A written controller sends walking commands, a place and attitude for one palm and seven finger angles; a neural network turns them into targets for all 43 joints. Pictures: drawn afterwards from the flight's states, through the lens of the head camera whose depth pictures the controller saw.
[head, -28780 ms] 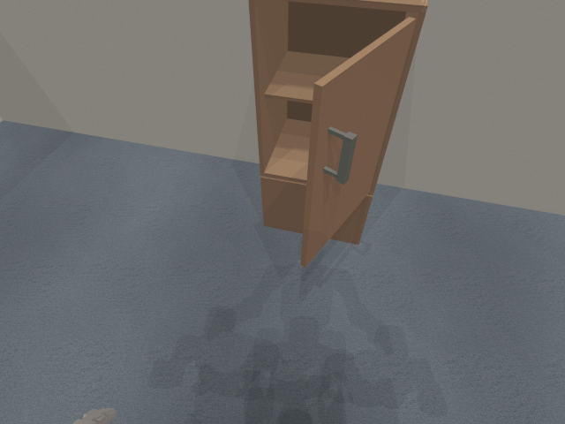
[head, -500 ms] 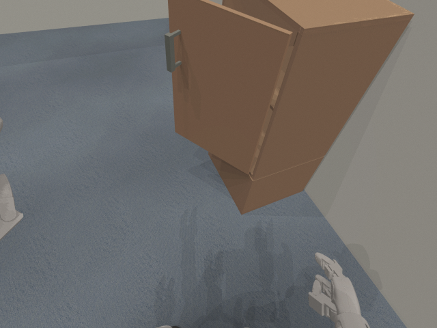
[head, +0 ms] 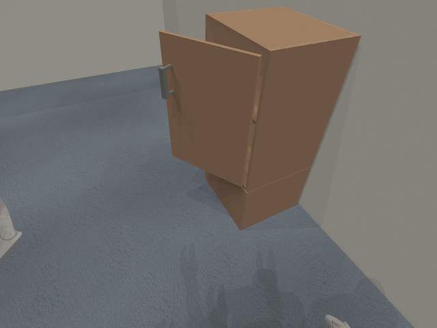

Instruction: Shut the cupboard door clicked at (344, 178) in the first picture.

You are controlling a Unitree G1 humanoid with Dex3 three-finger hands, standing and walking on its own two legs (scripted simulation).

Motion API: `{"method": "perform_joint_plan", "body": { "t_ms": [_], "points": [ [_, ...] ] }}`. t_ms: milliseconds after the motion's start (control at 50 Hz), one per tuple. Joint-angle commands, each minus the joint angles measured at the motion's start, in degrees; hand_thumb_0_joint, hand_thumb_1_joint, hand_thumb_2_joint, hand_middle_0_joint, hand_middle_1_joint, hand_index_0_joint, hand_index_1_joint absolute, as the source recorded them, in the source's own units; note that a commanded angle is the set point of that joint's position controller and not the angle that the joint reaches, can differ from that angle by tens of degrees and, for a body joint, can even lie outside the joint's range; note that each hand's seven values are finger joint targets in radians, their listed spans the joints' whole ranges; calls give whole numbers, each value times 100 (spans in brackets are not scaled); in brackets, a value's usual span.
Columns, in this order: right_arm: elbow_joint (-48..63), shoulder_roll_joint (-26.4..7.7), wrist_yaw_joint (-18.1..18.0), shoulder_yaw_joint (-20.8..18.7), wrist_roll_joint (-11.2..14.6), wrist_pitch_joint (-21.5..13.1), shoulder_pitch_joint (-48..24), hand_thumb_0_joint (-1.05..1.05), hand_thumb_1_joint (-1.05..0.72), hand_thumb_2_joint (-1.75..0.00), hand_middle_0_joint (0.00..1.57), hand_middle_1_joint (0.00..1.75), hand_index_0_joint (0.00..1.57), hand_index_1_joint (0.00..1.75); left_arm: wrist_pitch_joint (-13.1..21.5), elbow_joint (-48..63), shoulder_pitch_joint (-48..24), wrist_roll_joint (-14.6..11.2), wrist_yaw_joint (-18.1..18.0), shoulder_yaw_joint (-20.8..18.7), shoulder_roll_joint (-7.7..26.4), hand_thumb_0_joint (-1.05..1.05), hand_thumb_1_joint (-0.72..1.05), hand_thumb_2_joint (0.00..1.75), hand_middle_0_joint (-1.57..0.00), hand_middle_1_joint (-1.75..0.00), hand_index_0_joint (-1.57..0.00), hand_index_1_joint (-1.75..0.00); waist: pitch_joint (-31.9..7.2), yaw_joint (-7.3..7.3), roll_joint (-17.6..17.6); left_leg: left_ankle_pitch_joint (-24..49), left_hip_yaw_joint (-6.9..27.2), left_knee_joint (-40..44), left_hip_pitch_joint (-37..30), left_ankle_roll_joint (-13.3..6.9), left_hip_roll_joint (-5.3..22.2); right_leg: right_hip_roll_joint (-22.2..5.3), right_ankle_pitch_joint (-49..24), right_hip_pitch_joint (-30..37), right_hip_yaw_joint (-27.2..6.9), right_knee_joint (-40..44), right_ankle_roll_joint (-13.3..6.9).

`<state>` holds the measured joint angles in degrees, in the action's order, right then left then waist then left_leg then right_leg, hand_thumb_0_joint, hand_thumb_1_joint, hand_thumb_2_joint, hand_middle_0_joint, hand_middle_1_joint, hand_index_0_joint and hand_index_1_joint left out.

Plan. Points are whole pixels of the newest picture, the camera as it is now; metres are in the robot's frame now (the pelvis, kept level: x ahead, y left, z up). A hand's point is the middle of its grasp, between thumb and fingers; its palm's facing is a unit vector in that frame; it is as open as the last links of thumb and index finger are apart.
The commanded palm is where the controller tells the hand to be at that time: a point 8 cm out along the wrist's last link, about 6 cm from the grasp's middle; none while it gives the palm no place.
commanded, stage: stop stepping back and stand still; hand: left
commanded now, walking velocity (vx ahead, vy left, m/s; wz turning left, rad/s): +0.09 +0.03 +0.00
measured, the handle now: (167, 81) +0.99 +0.19 +0.01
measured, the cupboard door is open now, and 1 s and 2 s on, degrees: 31 31 31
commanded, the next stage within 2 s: let the arm hang, fingers relaxed in 0.12 s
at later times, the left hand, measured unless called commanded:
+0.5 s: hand out of the picture +0.07 +0.19 -0.16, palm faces +0.01 -0.98 -0.17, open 7.3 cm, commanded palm none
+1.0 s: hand out of the picture -0.01 +0.24 -0.16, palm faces +0.02 -0.97 -0.25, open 7.3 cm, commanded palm none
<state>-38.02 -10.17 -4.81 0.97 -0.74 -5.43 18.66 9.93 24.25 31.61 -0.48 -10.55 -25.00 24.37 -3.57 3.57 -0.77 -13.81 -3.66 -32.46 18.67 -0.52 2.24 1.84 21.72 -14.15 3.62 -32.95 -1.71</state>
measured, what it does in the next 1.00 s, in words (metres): stands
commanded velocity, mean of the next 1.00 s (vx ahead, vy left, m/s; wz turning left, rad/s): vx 0.00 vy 0.00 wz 0.00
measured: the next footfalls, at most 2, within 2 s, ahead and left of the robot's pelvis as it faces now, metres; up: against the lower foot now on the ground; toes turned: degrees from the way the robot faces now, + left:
none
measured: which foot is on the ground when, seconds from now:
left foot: down 0.00-1.00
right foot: down 0.00-1.00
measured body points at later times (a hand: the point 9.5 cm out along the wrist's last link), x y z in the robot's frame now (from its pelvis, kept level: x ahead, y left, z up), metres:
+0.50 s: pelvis -0.01 +0.02 +0.00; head +0.00 +0.02 +0.45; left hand +0.06 +0.24 -0.14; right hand +0.11 -0.23 -0.13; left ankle +0.04 +0.14 -0.73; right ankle +0.01 -0.08 -0.73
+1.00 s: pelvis +0.00 +0.04 +0.01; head +0.00 +0.04 +0.46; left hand -0.01 +0.29 -0.14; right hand +0.00 -0.20 -0.15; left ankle +0.04 +0.14 -0.73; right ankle +0.01 -0.08 -0.73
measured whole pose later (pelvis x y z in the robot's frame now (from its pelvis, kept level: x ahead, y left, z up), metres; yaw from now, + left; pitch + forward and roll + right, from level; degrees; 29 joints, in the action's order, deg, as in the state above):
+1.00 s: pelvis +0.00 +0.04 +0.01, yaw +1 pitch -1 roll +0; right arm -64.9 -10.7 -1.2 -0.5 -0.8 0.9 15.4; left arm -0.2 -65.5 16.0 1.1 -1.4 -0.6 12.1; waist 1.6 0.5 0.7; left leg -8.5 -3.6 -22.1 12.4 -1.8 -0.2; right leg -0.5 11.6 -9.4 1.3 -22.3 0.1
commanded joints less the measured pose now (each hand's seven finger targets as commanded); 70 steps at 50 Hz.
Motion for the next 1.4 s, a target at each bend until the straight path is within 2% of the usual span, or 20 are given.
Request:
{"method": "perform_joint_plan", "body": {
  "t_ms": [0, 20, 40, 60, 100, 140, 180, 200, 220, 240, 260, 280, 320, 360, 380, 440, 520, 740, 940, 1380],
  "points": [
    [958, -857, 37, -355, -40, -210, -878, 0, -90, -90, 20, 30, 20, 30, 337, 1200, -384, -44, -59, -689, 1078, 0, 90, 90, -20, -30, -20, -30, 254, -255, -431, -1383, 225, -627, 1351, 1, 21, -1329, 1562, 363, -2365, 1810, -720],
    [902, -786, 69, -352, -3, -182, -846, 0, -90, -90, 20, 30, 20, 30, 307, 1137, -400, -89, -86, -627, 1064, 0, 90, 90, -20, -30, -20, -30, 272, -304, -953, -1025, 171, -1525, 1464, 63, -107, -1910, 1828, 252, -3160, 2250, -1021],
    [898, -816, 85, -365, 7, -185, -830, 0, -90, -90, 20, 30, 20, 30, 343, 1053, -457, -94, -101, -534, 973, 0, 90, 90, -20, -30, -20, -30, 335, -269, -855, -1019, 309, -2042, 1552, 91, -74, -2057, 1474, 195, -3165, 2272, -1150],
    [880, -810, 90, -330, 4, -182, -797, 0, -90, -90, 20, 30, 20, 30, 385, 1056, -486, -102, -108, -507, 950, 0, 90, 90, -20, -30, -20, -30, 336, -252, -533, -976, 422, -2048, 1517, 103, 19, -2022, 941, 192, -2781, 2115, -1147],
    [871, -765, 58, -257, 13, -174, -915, 0, -90, -90, 20, 30, 20, 30, 429, 1059, -639, -79, -129, -595, 1068, 0, 90, 90, -20, -30, -20, -30, 304, -273, -432, -766, 307, -1192, 831, 88, 102, -1692, 16, -82, -1874, 1801, -899],
    [864, -697, -10, -217, 5, -204, -980, 0, -90, -90, 20, 30, 20, 30, 443, 1061, -612, -91, -140, -518, 978, 0, 90, 90, -20, -30, -20, -30, 178, -297, -451, -270, 9, -175, -13, 31, -59, -1368, -56, -270, -1393, 1656, -623],
    [886, -773, -58, -261, 35, -284, -967, 0, -90, -90, 20, 30, 20, 30, 475, 1236, -725, -107, -133, -488, 978, 0, 90, 90, -20, -30, -20, -30, 130, -305, -29, -52, 121, 641, -711, -52, 39, -1047, -68, -399, -1118, 1391, -292],
    [-116, -1511, 572, -487, 10, -700, -987, 0, -90, -90, 20, 30, 20, 30, -248, -2867, -768, 272, 699, 2065, -429, 0, 90, 90, -20, -30, -20, -30, 432, 110, 764, 1873, 1060, 201, -942, -248, 856, -880, -946, -1525, -92, -351, -53],
    [44, -1794, 565, -494, 58, -93, -833, 0, -90, -90, 20, 30, 20, 30, -918, -2964, -721, 161, 926, 1922, -511, 0, 90, 90, -20, -30, -20, -30, 280, -148, 1164, 2604, 1628, 656, -114, -619, 1323, -566, -358, -1010, -246, -849, 210],
    [157, -1495, 502, -443, -16, 132, -964, 0, -90, -90, 20, 30, 20, 30, -1090, -3056, -751, 191, 949, 2024, -782, 0, 90, 90, -20, -30, -20, -30, 200, -309, 708, 2183, 1553, 645, 393, -736, 1412, -415, 425, -643, -216, -1062, 210],
    [182, -1386, 468, -327, -52, 186, -967, 0, -90, -90, 20, 30, 20, 30, -1104, -3301, -973, 171, 982, 1985, -683, 0, 90, 90, -20, -30, -20, -30, 84, -319, 731, 1925, 1758, 821, 617, -775, 1305, -360, 517, -490, -242, -1150, 207],
    [174, -1409, 455, -291, -87, 218, -989, 0, -90, -90, 20, 30, 20, 30, -1076, -3612, -1146, 174, 1006, 1993, -535, 0, 90, 90, -20, -30, -20, -30, 86, -364, 339, 2031, 1746, 796, 577, -739, 1181, -339, 198, -271, -253, -944, 159],
    [76, -1417, 437, -267, -50, 255, -1138, 0, -90, -90, 20, 30, 20, 30, -998, -4387, -1206, 168, 1017, 2036, -271, 0, 90, 90, -20, -30, -20, -30, -267, -512, -441, 1804, 1202, 412, 427, -435, 724, -521, -1112, 396, -519, 14, 42],
    [-245, -1240, 457, -261, -36, 403, -1097, 0, -90, -90, 20, 30, 20, 30, -921, -5284, -1598, 214, 1031, 2086, -38, 0, 90, 90, -20, -30, -20, -30, -87, -337, -1216, 341, 711, 33, -4, -93, 73, -1118, -781, -263, -1291, 1064, -256],
    [-427, -1112, 463, -246, -77, 497, -1016, 0, -90, -90, 20, 30, 20, 30, -904, -5682, -1793, 210, 1021, 2141, -50, 0, 90, 90, -20, -30, -20, -30, 54, -238, -1298, 39, 548, -113, -268, -12, -115, -1313, -704, -589, -1509, 1417, -429],
    [-940, -869, 467, -160, -89, 579, -815, 0, -90, -90, 20, 30, 20, 30, -921, -6586, -1998, 156, 969, 2307, -257, 0, 90, 90, -20, -30, -20, -30, 51, -128, 34, 631, 581, 358, -844, 14, 42, -1042, -787, -592, -1216, 1348, -331],
    [-1385, -813, 381, -206, -86, 555, -819, 0, -90, -90, 20, 30, 20, 30, -921, -7468, -1599, 146, 928, 2244, -535, 0, 90, 90, -20, -30, -20, -30, 9, -320, 950, 380, 796, 982, -578, -59, 324, -731, -829, 180, -879, 1432, -138],
    [-2232, -823, 301, -267, -14, 519, -237, 0, -90, -90, 20, 30, 20, 30, -912, -8602, -1386, 112, 923, 2324, -568, 0, 90, 90, -20, -30, -20, -30, 440, -339, 99, 90, 812, 1498, -657, -124, 427, -710, -799, 294, -722, 1642, -134],
    [-2436, -847, 307, -298, -19, 510, -208, 0, -90, -90, 20, 30, 20, 30, -946, -8771, -1356, 135, 901, 2310, -527, 0, 90, 90, -20, -30, -20, -30, 776, -362, 82, -405, 849, 1761, -533, -156, 430, -697, -550, 134, -740, 1595, -103],
    [-2360, -1325, 337, -340, -11, 421, -764, 0, -90, -90, 20, 30, 20, 30, -849, -8643, -1930, 138, 934, 2250, -80, 0, 90, 90, -20, -30, -20, -30, 439, -336, 146, 568, 781, 1699, -1066, -132, 463, -805, -1229, 428, -802, 1706, -82]
  ]
}}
